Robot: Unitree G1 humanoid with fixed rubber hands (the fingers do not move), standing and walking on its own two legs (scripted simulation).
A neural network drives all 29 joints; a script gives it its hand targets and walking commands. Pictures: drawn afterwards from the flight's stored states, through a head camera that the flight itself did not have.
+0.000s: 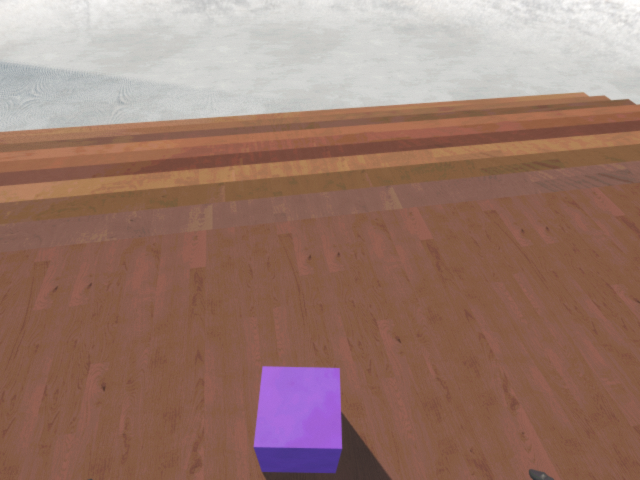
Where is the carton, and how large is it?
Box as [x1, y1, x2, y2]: [254, 366, 341, 472]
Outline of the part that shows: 263,366 254,439 254,449 261,470 293,472 335,472 341,450 339,368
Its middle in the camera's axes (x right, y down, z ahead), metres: -0.05 +0.50 +1.07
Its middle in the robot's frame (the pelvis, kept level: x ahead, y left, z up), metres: +0.41 +0.03 -0.66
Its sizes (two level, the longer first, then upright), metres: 0.210 0.200 0.250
